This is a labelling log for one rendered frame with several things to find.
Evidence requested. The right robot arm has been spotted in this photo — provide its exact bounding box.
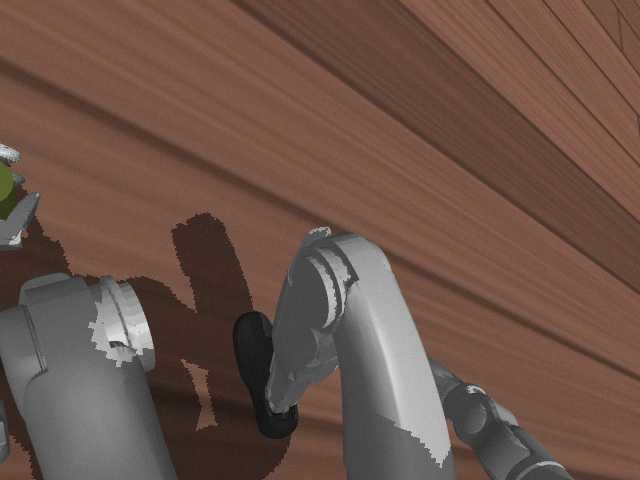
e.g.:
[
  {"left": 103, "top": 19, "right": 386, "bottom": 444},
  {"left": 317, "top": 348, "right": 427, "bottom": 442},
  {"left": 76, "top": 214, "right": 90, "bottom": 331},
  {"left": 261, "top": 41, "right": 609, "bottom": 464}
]
[{"left": 442, "top": 383, "right": 574, "bottom": 480}]

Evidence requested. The left robot hand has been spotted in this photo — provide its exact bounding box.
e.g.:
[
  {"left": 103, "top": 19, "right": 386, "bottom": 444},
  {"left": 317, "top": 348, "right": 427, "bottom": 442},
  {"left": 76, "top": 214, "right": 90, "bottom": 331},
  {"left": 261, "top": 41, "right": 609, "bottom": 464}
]
[{"left": 0, "top": 143, "right": 40, "bottom": 251}]

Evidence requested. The right robot foot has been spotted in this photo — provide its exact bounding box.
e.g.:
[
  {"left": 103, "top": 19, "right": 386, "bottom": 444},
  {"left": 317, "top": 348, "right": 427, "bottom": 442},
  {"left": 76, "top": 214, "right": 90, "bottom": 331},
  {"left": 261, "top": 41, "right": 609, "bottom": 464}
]
[{"left": 233, "top": 311, "right": 298, "bottom": 439}]

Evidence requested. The right robot hand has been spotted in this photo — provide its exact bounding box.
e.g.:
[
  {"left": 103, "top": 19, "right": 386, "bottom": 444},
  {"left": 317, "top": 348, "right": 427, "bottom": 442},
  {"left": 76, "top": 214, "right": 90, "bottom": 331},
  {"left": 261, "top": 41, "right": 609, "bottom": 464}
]
[{"left": 427, "top": 356, "right": 466, "bottom": 404}]

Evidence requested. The bottle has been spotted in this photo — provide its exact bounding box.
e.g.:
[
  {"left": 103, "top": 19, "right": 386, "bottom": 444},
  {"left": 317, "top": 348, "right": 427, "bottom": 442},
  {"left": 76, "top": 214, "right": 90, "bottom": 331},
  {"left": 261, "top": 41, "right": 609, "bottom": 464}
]
[{"left": 0, "top": 161, "right": 18, "bottom": 220}]

